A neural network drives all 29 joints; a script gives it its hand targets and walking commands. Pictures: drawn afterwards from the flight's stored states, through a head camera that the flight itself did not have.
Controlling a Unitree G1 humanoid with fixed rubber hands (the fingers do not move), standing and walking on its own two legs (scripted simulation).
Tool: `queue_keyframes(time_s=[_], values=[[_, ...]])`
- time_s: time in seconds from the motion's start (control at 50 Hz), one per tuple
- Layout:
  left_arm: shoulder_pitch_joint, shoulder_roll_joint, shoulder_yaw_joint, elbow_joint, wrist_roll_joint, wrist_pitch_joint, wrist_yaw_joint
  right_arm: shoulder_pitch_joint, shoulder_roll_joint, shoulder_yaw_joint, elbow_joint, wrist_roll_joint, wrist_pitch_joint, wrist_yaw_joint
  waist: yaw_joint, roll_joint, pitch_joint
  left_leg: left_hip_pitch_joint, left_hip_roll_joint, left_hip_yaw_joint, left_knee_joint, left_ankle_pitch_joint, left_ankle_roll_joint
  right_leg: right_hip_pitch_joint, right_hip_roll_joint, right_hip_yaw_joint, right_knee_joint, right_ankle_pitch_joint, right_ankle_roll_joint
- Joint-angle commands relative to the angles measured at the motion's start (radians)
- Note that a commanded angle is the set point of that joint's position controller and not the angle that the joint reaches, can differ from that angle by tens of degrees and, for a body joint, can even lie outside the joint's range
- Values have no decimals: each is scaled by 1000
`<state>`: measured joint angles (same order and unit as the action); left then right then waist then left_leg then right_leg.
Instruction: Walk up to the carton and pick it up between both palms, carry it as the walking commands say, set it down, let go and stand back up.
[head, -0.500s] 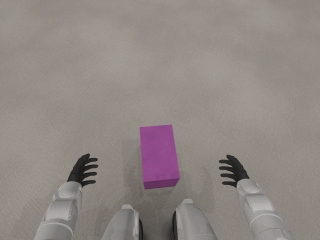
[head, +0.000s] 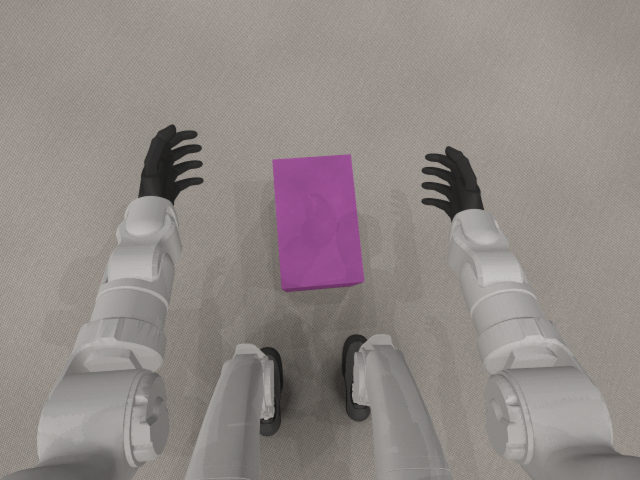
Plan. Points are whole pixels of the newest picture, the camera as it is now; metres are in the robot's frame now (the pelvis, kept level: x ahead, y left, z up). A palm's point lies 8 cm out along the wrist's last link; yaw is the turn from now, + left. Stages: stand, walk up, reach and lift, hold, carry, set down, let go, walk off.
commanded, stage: reach and lift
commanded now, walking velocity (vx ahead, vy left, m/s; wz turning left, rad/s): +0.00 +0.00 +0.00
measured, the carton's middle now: (315, 229) +0.48 -0.02 -0.55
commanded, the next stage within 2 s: none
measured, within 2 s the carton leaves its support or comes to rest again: neither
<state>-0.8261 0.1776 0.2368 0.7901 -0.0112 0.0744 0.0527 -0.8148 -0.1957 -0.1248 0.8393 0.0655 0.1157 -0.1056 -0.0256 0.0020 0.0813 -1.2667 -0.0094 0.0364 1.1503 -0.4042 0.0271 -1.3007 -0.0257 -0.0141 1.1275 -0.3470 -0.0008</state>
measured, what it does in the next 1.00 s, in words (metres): lowers itself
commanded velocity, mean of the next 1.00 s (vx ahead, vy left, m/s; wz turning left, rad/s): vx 0.00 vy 0.00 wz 0.00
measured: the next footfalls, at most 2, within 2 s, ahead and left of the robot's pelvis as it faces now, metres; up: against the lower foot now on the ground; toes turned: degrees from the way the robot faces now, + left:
none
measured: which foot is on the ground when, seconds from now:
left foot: down 0.00-1.00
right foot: down 0.00-1.00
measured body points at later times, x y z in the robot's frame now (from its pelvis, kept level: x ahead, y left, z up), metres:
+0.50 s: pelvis +0.00 +0.00 -0.04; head +0.30 +0.00 +0.29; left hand +0.46 +0.19 -0.19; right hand +0.46 -0.19 -0.18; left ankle +0.06 +0.11 -0.63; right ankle +0.08 -0.12 -0.63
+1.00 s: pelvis -0.06 -0.01 -0.19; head +0.29 -0.01 +0.09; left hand +0.46 +0.18 -0.36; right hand +0.48 -0.16 -0.34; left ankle +0.06 +0.11 -0.63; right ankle +0.08 -0.12 -0.63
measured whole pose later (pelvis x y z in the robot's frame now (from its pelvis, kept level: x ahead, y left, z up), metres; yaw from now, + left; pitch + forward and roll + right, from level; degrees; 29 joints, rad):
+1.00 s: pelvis -0.06 -0.01 -0.19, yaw +1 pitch +38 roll +1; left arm -1.18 0.27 0.22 0.90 -0.10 0.06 0.10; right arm -1.29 -0.19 -0.20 0.93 0.11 0.07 -0.18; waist -0.03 -0.01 0.25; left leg -2.00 -0.01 0.02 1.83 -0.50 0.01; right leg -2.03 -0.02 -0.01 1.80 -0.44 -0.02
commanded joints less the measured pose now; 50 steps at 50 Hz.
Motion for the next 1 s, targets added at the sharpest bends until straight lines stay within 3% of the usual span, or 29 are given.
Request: queue_keyframes(time_s=[0.0, 0.06, 0.14, 0.2, 0.24, 0.32, 0.38, 0.46, 0.58, 0.64, 0.82, 0.86, 0.98], values=[[-185, 107, 55, 86, -36, -47, 12, -298, -6, -43, -156, -4, -75, -14, 95, -69, -994, 141, -72, -40, -90, 421, -41, 479, 92, 52, -20, 497, 34], [-202, 80, 83, 112, 5, -61, 3, -229, 44, -77, -16, -41, -74, -3, 91, -58, -866, 70, -66, -48, -106, 382, -47, 343, 93, 54, -35, 424, 36], [-271, 59, 94, -11, 48, -89, 3, -174, 56, -132, 98, -83, -78, 26, 65, 21, -886, 109, -56, -58, -111, 422, -72, 216, 107, 49, -42, 393, 19], [-276, 32, 67, -73, 48, -106, 8, -168, 49, -154, 78, -71, -104, 39, 62, 103, -960, 213, -53, -78, -89, 516, -78, 131, 116, 40, -22, 412, 3], [-289, 23, 54, -86, 39, -115, 10, -214, 29, -163, 25, -59, -127, 42, 73, 122, -1000, 230, -51, -92, -59, 542, -74, 70, 115, 42, 0, 398, -5], [-317, 44, 55, -83, 0, -126, 15, -355, -28, -137, -120, -26, -163, 41, 93, 66, -1070, 162, -57, -107, 19, 547, -53, 44, 108, 55, 71, 407, -8], [-333, 71, 56, -44, -32, -117, 12, -420, -37, -101, -162, -2, -162, 35, 98, 2, -1088, 39, -64, -94, 74, 472, -42, 79, 98, 61, 132, 397, 3], [-390, 129, 72, -10, -36, -98, 17, -406, -46, -102, -62, -17, -123, 15, 79, -37, -1077, -137, -71, -58, 147, 305, -43, 76, 92, 59, 212, 302, 20], [-507, 193, 78, 29, -21, -60, 38, -441, -56, -115, 102, -17, -62, -20, 70, 1, -995, -308, -71, -2, 254, 35, -51, -80, 96, 51, 306, 27, 28], [-545, 209, 70, 59, -24, -45, 40, -504, -74, -112, 121, -8, -51, -30, 68, 4, -954, -375, -68, 8, 310, -55, -49, -127, 100, 55, 345, -76, 25], [-675, 240, -19, 15, -147, -29, 50, -767, -160, -25, -131, 72, -66, -80, 72, -25, -1218, -370, -61, 7, 498, 13, -34, 1, 102, 56, 518, 19, 17], [-694, 244, -41, 15, -167, -23, 57, -762, -172, -17, -107, 71, -60, -88, 60, -21, -1240, -363, -59, 7, 527, 15, -35, 8, 97, 46, 559, 36, 15], [-728, 263, -46, 60, -151, -23, 90, -687, -201, -34, 138, 38, -48, -81, 48, 24, -1118, -356, -55, -8, 583, -16, -47, -141, 90, 23, 650, -16, 11]])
